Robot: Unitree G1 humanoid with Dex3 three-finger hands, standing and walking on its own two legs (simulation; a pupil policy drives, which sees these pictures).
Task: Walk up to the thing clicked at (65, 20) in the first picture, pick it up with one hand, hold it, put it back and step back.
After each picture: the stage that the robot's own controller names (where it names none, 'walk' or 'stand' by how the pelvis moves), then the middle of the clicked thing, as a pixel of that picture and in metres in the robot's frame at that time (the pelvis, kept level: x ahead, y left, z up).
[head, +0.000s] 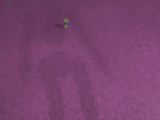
stand; (66, 24) +1.72 +0.23 -0.72
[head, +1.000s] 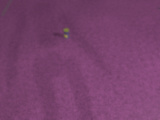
walk; (66, 33) +1.58 +0.18 -0.71
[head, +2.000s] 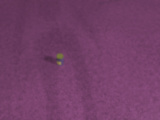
walk; (60, 59) +1.03 +0.20 -0.71
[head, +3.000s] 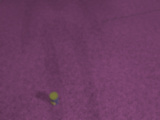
walk; (54, 98) +0.62 +0.22 -0.71
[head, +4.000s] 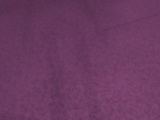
stand; out of the picture +0.38 +0.22 -0.70
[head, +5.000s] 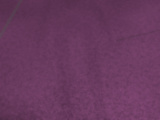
stand; out of the picture +0.33 +0.18 -0.72
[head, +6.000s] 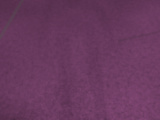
stand; out of the picture +0.34 +0.17 -0.72
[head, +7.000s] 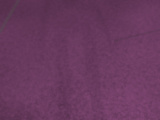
stand; out of the picture +0.32 +0.20 -0.73
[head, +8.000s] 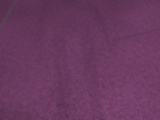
stand; out of the picture +0.32 +0.20 -0.73
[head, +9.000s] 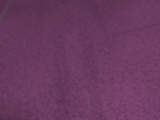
go down; out of the picture +0.32 +0.20 -0.72
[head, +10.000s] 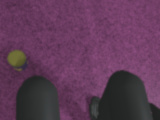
go down; (18, 61) +0.42 +0.23 -0.30
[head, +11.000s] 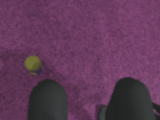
close in; (34, 66) +0.42 +0.21 -0.31
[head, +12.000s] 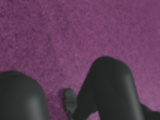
close in; out of the picture +0.42 +0.25 -0.22
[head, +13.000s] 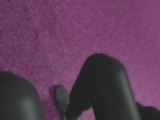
close; out of the picture +0.41 +0.26 -0.22
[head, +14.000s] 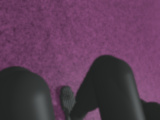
lift; out of the picture +0.37 +0.24 -0.23
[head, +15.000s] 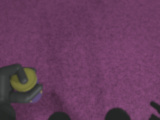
lift; (28, 86) +0.32 +0.19 -0.01
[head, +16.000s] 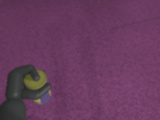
hold; (38, 88) +0.33 +0.17 +0.01
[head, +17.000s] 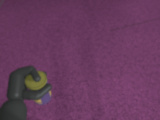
hold; (39, 88) +0.33 +0.17 +0.00
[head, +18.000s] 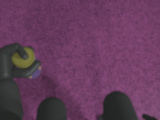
crouch; (28, 64) +0.40 +0.19 -0.09
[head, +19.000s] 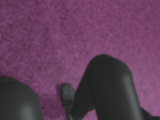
lower; out of the picture +0.42 +0.24 -0.23
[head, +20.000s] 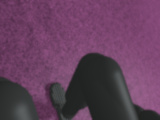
lower; out of the picture +0.43 +0.28 -0.23
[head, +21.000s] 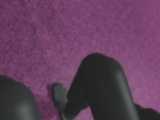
lower; out of the picture +0.43 +0.27 -0.23
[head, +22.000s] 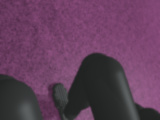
lower; out of the picture +0.42 +0.27 -0.23
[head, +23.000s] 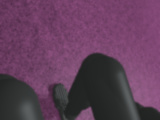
loosen; out of the picture +0.42 +0.27 -0.23
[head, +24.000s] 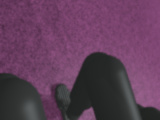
withdraw; out of the picture +0.41 +0.24 -0.23
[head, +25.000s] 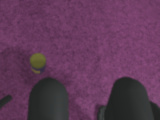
walk; (38, 64) +0.43 +0.19 -0.30
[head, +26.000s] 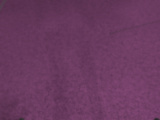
stand; out of the picture +0.35 +0.17 -0.65
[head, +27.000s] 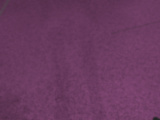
stand; out of the picture +0.35 +0.18 -0.67
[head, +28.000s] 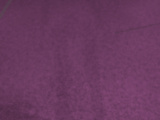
stand; out of the picture +0.35 +0.18 -0.68
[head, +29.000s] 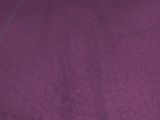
walk; out of the picture +0.37 +0.18 -0.72
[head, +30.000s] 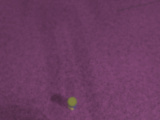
walk; (72, 103) +0.46 +0.08 -0.69
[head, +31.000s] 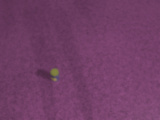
walk; (55, 75) +0.69 +0.20 -0.70
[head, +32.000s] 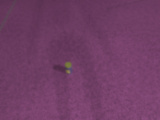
stand; (68, 68) +0.97 +0.21 -0.70
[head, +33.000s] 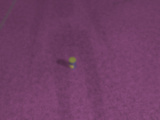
stand; (72, 63) +0.98 +0.15 -0.72
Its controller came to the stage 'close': yes
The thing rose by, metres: 0.71
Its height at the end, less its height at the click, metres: +0.00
